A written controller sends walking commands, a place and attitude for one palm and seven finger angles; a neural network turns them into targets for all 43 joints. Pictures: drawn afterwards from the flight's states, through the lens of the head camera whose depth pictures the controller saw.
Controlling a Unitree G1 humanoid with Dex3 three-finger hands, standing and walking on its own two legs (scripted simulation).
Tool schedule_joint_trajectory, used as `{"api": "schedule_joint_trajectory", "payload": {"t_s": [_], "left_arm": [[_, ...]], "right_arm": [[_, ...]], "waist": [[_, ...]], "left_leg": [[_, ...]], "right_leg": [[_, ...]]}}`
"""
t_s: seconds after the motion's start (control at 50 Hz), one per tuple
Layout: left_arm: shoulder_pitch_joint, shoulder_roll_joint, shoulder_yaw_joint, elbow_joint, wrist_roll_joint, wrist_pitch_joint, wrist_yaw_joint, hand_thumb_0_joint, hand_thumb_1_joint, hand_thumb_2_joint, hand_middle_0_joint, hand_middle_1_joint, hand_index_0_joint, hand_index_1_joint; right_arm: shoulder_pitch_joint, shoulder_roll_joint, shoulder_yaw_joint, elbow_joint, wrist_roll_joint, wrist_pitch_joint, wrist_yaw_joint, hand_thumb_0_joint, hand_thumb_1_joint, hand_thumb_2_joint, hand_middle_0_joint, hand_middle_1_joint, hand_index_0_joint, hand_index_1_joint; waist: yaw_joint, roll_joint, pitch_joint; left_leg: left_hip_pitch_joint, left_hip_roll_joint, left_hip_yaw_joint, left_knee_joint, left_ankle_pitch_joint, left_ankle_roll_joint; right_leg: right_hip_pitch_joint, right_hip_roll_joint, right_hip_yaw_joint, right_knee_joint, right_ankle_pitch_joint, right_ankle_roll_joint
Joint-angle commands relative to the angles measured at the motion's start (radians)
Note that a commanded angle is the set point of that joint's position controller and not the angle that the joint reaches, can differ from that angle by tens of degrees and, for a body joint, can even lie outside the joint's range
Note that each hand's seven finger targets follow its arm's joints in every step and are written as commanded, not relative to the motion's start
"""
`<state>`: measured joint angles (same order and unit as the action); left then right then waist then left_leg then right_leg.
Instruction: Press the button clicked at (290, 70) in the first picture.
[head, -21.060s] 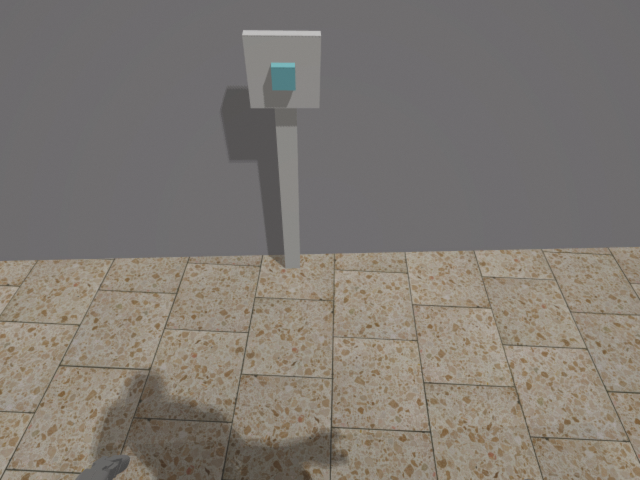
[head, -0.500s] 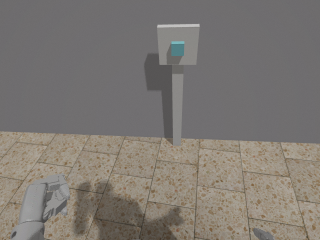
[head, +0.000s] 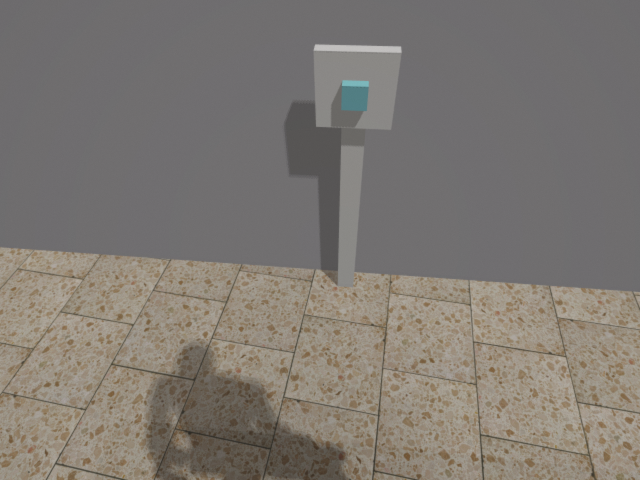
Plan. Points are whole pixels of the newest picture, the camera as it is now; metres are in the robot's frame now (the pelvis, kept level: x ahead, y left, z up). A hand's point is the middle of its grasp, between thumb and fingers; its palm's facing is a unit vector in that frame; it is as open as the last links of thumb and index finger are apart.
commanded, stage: let the arm hang, fingers relaxed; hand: left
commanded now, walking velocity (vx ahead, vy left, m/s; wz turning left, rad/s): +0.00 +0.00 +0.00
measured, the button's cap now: (354, 95) +0.86 -0.02 +0.04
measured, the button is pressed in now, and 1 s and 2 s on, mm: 0 0 0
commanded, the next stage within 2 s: stand and wait in 0.50 s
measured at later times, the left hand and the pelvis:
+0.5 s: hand out of the picture -0.04 +0.19 -0.17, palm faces +0.03 -0.99 -0.17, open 7.3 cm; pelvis -0.02 +0.03 +0.01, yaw -1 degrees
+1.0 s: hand out of the picture -0.04 +0.20 -0.17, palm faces +0.02 -0.99 -0.15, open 7.3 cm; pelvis -0.02 +0.04 +0.01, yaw -1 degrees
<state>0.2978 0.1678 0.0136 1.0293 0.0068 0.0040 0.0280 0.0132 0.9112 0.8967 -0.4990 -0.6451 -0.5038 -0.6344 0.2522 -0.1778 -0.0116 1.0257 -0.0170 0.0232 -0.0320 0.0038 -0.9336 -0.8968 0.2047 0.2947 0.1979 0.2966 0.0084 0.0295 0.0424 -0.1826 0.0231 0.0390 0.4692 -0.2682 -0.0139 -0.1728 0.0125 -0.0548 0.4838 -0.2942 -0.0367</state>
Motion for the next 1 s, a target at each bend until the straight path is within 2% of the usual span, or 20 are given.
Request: {"api": "schedule_joint_trajectory", "payload": {"t_s": [0.0, 0.02, 0.06, 0.14, 0.34, 0.48, 0.7, 0.74, 0.8, 0.98], "left_arm": [[0.007, 0.108, 0.014, 0.002, -0.003, -0.021, 0.007, 0.000, 0.900, 0.900, -0.200, -0.300, -0.200, -0.300], [0.007, 0.106, 0.012, 0.013, -0.001, -0.019, 0.008, 0.000, 0.900, 0.900, -0.200, -0.300, -0.200, -0.300], [0.004, 0.092, 0.010, 0.037, -0.002, -0.017, 0.007, 0.000, 0.900, 0.900, -0.200, -0.300, -0.200, -0.300], [0.012, 0.082, 0.009, 0.074, -0.001, -0.014, 0.006, 0.000, 0.900, 0.900, -0.200, -0.300, -0.200, -0.300], [0.035, 0.066, 0.009, 0.109, -0.003, -0.014, 0.009, 0.000, 0.900, 0.900, -0.200, -0.300, -0.200, -0.300], [0.048, 0.046, 0.011, 0.121, 0.000, -0.009, 0.011, 0.000, 0.900, 0.900, -0.200, -0.300, -0.200, -0.300], [0.068, 0.030, 0.009, 0.129, 0.002, -0.013, 0.014, 0.000, 0.900, 0.900, -0.200, -0.300, -0.200, -0.300], [0.069, 0.028, 0.008, 0.130, 0.004, -0.013, 0.015, 0.000, 0.900, 0.900, -0.200, -0.300, -0.200, -0.300], [0.072, 0.024, 0.008, 0.132, 0.004, -0.013, 0.015, 0.000, 0.900, 0.900, -0.200, -0.300, -0.200, -0.300], [0.070, 0.029, 0.007, 0.130, 0.006, -0.016, 0.015, 0.000, 0.900, 0.900, -0.200, -0.300, -0.200, -0.300]], "right_arm": [[0.055, -0.055, -0.006, 0.008, 0.002, -0.020, -0.007, 0.000, -0.900, -0.900, 0.200, 0.300, 0.200, 0.300], [0.058, -0.055, -0.007, 0.017, 0.003, -0.019, -0.007, 0.000, -0.900, -0.900, 0.200, 0.300, 0.200, 0.300], [0.058, -0.051, -0.001, 0.038, 0.000, -0.019, -0.007, 0.000, -0.900, -0.900, 0.200, 0.300, 0.200, 0.300], [0.073, -0.043, 0.002, 0.069, -0.001, -0.021, -0.008, 0.000, -0.900, -0.900, 0.200, 0.300, 0.200, 0.300], [0.125, -0.023, 0.002, 0.104, 0.000, -0.023, -0.010, 0.000, -0.900, -0.900, 0.200, 0.300, 0.200, 0.300], [0.155, -0.008, -0.002, 0.114, -0.001, -0.023, -0.011, 0.000, -0.900, -0.900, 0.200, 0.300, 0.200, 0.300], [0.170, 0.000, -0.006, 0.111, 0.002, -0.030, -0.013, 0.000, -0.900, -0.900, 0.200, 0.300, 0.200, 0.300], [0.166, 0.000, -0.008, 0.108, 0.003, -0.028, -0.012, 0.000, -0.900, -0.900, 0.200, 0.300, 0.200, 0.300], [0.162, -0.001, -0.007, 0.108, 0.002, -0.029, -0.012, 0.000, -0.900, -0.900, 0.200, 0.300, 0.200, 0.300], [0.145, -0.011, -0.008, 0.101, 0.003, -0.033, -0.011, 0.000, -0.900, -0.900, 0.200, 0.300, 0.200, 0.300]], "waist": [[-0.019, -0.016, -0.030], [-0.016, -0.033, -0.011], [-0.017, -0.027, 0.035], [-0.012, -0.002, 0.071], [-0.011, -0.015, 0.067], [-0.012, -0.021, 0.096], [-0.014, -0.011, 0.065], [-0.015, -0.024, 0.072], [-0.016, -0.014, 0.083], [-0.017, -0.011, 0.071]], "left_leg": [[0.062, 0.088, -0.043, -0.092, 0.235, 0.031], [0.057, 0.091, -0.046, -0.104, 0.211, 0.032], [0.037, 0.088, -0.050, -0.131, 0.158, 0.032], [0.017, 0.085, -0.053, -0.160, 0.107, 0.034], [-0.002, 0.079, -0.057, -0.173, 0.068, 0.036], [-0.031, 0.080, -0.072, -0.195, 0.004, 0.042], [-0.016, 0.085, -0.082, -0.196, 0.021, 0.049], [-0.019, 0.086, -0.083, -0.197, 0.010, 0.048], [-0.020, 0.085, -0.085, -0.201, 0.008, 0.049], [-0.001, 0.086, -0.083, -0.198, 0.048, 0.049]], "right_leg": [[0.011, -0.120, 0.110, -0.127, 0.339, -0.002], [0.004, -0.115, 0.105, -0.139, 0.297, -0.003], [-0.014, -0.113, 0.115, -0.166, 0.209, -0.003], [-0.022, -0.110, 0.116, -0.191, 0.119, -0.002], [-0.012, -0.109, 0.111, -0.192, 0.090, -0.002], [-0.037, -0.102, 0.098, -0.171, 0.059, 0.001], [-0.038, -0.105, 0.093, -0.149, 0.099, 0.005], [-0.046, -0.103, 0.094, -0.150, 0.091, 0.007], [-0.055, -0.103, 0.095, -0.149, 0.093, 0.008], [-0.051, -0.107, 0.096, -0.145, 0.118, 0.012]]}}
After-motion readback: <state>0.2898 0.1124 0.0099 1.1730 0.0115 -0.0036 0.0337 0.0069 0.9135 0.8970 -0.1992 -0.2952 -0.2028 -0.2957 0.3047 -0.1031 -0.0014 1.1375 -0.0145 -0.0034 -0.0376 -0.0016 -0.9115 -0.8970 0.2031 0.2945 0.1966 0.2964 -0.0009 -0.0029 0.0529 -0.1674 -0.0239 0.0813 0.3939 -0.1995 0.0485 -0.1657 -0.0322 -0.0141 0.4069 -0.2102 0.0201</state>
